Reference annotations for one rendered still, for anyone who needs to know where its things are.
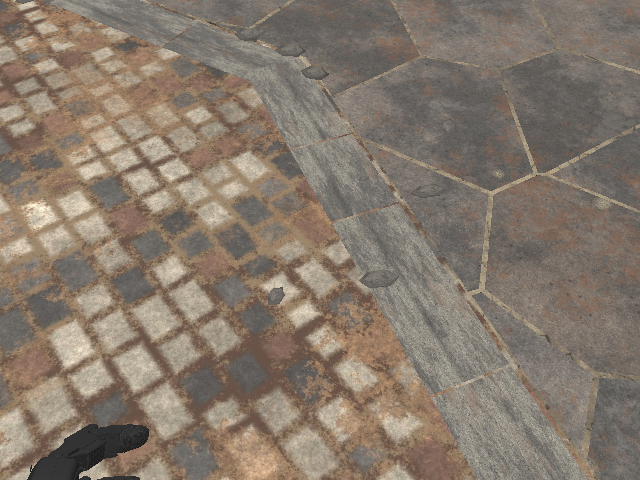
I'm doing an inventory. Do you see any left robot hand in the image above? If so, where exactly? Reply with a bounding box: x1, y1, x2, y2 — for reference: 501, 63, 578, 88
27, 424, 149, 480

